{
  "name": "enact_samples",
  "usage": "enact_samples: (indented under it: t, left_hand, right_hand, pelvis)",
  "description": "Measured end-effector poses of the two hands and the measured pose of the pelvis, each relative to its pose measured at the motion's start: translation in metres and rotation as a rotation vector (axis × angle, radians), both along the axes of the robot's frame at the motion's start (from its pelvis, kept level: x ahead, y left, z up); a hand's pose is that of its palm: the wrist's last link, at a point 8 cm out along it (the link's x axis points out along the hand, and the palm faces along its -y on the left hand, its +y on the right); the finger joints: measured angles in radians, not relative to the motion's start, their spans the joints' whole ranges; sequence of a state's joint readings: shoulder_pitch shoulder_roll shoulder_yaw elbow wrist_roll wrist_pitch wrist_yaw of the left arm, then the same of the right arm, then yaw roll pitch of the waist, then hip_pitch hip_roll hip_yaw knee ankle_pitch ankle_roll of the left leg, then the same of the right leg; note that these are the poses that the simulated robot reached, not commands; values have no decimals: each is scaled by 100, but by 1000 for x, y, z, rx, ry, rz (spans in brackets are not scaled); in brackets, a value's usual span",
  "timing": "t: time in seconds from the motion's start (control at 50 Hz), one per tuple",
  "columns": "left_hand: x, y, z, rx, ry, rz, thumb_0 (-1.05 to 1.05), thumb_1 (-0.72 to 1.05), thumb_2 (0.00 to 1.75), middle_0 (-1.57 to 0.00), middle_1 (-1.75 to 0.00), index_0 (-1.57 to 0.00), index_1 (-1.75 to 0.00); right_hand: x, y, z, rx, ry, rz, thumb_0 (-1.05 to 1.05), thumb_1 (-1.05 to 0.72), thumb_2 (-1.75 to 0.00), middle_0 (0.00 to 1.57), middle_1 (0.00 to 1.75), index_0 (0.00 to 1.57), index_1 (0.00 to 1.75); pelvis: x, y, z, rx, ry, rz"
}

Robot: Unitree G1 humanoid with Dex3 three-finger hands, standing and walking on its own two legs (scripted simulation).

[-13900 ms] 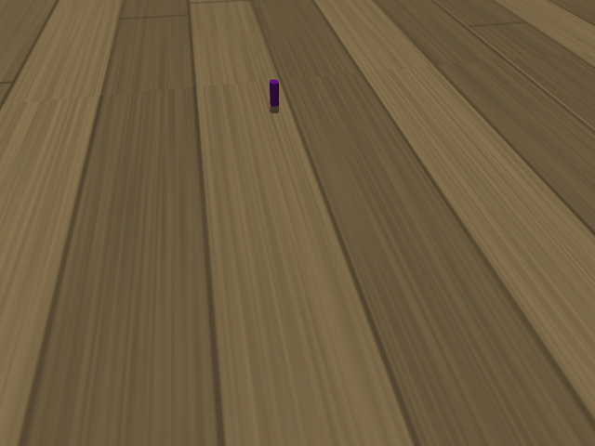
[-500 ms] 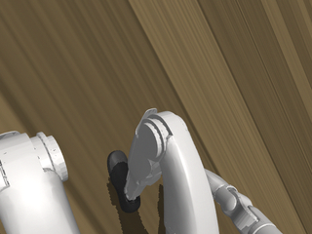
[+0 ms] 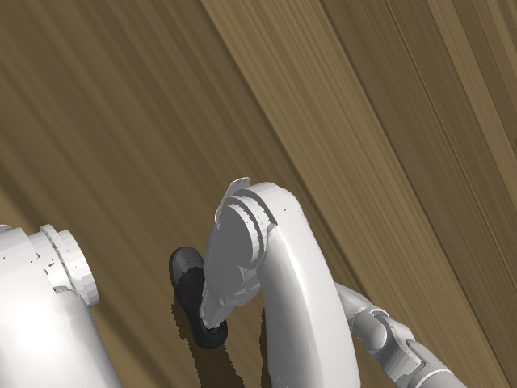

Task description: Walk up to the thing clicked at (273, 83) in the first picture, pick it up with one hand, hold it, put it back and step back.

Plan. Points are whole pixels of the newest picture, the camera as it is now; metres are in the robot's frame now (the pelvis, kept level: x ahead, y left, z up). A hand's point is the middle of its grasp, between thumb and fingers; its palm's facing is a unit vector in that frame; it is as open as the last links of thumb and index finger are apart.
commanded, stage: close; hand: left
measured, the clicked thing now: out of the picture +0.46 +0.32 -0.21
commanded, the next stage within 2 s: settle in 0.54 s
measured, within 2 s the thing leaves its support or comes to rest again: leaves its support in 1.02 s
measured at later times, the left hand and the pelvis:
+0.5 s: hand out of the picture +0.45 +0.31 -0.17, palm faces +0.42 -0.91 -0.01, open 8.4 cm; pelvis +0.00 +0.00 +0.01, yaw +0 degrees
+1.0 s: hand out of the picture +0.46 +0.32 -0.17, palm faces +0.43 -0.90 +0.01, open 8.0 cm; pelvis +0.01 +0.00 +0.01, yaw +0 degrees
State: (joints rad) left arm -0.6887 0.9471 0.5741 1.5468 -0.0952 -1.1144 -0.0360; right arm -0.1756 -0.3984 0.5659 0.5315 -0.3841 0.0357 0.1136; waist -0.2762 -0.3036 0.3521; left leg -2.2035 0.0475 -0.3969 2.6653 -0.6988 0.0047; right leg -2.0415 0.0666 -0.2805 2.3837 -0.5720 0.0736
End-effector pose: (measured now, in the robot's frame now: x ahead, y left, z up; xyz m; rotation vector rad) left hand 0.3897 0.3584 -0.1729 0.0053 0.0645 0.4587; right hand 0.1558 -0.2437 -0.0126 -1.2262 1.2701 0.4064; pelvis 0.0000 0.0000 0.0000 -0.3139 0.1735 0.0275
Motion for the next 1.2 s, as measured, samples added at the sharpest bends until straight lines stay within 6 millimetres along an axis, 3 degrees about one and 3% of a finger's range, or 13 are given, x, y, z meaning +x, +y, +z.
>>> enact_samples:
  t: [0.22,0.38,0.68,0.84,1.0,1.08,1.2]
  left_hand:
    - [14,-3,4,-13,-15,-19,-1,14,50,-40,-41,-39,-42]
    - [18,-8,4,-4,-9,-45,-2,31,62,-55,-53,-54,-54]
    - [24,-3,4,7,-1,-25,0,4,84,-81,-93,-79,-97]
    - [27,-2,3,-1,-9,-25,0,-13,107,-83,-112,-83,-117]
    - [25,2,5,-21,-14,-10,0,-17,113,-82,-118,-81,-123]
    - [25,6,17,-3,-38,-17,0,-18,116,-81,-119,-81,-124]
    - [22,15,51,28,-71,-37,0,-20,119,-82,-120,-81,-125]
  right_hand:
    - [11,7,3,1,-19,6,-1,-87,-89,20,30,20,30]
    - [12,9,6,-5,-7,6,-1,-86,-89,20,30,20,30]
    - [7,3,7,-25,18,-11,-1,-86,-89,20,30,20,30]
    - [7,4,7,-23,30,-16,-1,-88,-90,20,30,20,30]
    - [9,5,6,-18,22,-32,-1,-89,-90,20,30,20,30]
    - [9,4,4,-8,14,-51,-1,-89,-90,20,30,20,30]
    - [11,2,1,35,-19,-104,-1,-89,-90,20,30,20,30]
  pelvis:
    - [3,2,2,-10,15,-2]
    - [3,3,5,-18,23,-3]
    - [3,1,7,-18,34,-5]
    - [5,2,9,-23,43,-4]
    - [5,3,10,-20,47,2]
    - [5,2,11,-12,54,8]
    - [6,-1,15,4,83,21]
